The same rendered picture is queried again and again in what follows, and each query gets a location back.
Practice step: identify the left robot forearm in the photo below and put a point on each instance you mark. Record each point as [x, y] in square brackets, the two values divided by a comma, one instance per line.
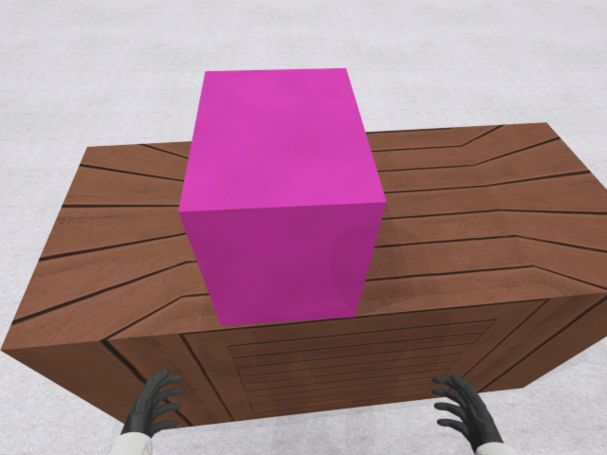
[131, 443]

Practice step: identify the pedestal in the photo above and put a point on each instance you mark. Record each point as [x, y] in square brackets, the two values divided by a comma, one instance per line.
[490, 262]

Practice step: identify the carton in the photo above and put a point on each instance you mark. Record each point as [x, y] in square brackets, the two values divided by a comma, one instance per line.
[281, 200]

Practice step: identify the robot right hand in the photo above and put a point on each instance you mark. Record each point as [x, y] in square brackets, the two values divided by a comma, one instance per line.
[478, 426]

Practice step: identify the robot left hand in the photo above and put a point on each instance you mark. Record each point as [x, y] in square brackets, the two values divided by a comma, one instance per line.
[144, 412]

